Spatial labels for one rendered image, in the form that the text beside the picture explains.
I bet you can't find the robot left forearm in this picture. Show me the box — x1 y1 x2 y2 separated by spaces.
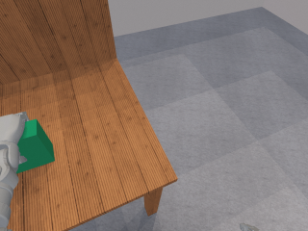
0 141 19 228

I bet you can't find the robot left hand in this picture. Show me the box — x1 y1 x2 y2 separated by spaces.
0 111 30 165

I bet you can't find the sponge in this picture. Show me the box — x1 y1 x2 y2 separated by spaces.
16 119 55 174

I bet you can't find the table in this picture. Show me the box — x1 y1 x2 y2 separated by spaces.
0 0 178 231

